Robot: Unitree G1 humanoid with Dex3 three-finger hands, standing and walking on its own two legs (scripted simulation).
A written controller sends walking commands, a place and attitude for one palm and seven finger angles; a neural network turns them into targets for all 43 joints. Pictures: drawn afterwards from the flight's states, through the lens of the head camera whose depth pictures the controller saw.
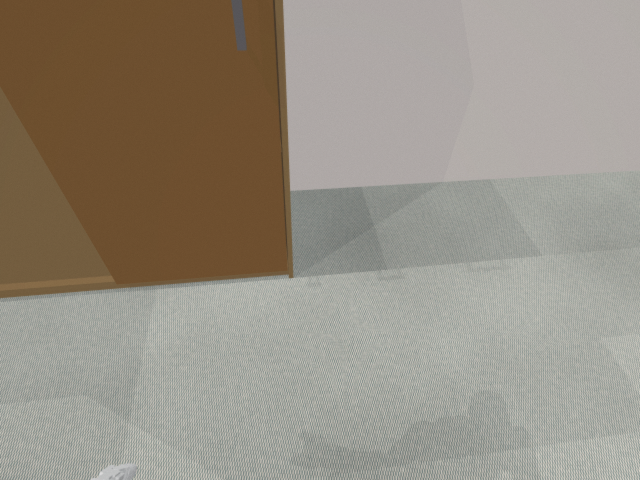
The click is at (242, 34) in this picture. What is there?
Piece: wardrobe's sliding door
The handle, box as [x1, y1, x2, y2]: [231, 0, 246, 50]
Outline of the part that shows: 231,0 237,50 246,49 241,0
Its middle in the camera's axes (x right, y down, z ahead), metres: -0.18 -0.51 +0.81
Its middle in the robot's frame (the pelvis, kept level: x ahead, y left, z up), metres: +0.95 +0.24 +0.23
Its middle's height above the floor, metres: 1.01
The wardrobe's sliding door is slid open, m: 0.00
